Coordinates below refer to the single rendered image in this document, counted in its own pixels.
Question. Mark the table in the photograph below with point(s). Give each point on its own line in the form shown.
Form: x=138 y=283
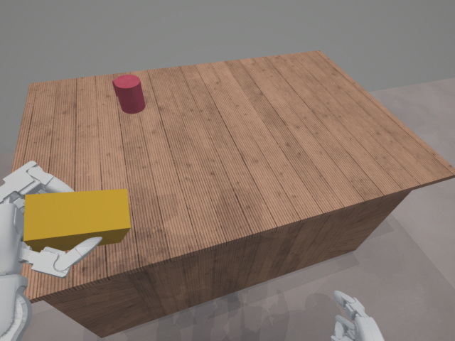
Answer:
x=237 y=172

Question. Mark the robot right hand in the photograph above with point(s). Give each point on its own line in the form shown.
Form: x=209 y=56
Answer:
x=364 y=327

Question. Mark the sponge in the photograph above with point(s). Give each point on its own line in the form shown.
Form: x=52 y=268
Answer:
x=64 y=220

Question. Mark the robot left hand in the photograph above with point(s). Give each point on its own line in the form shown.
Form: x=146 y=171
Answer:
x=30 y=179

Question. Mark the left robot forearm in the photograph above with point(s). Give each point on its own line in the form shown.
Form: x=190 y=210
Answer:
x=15 y=308

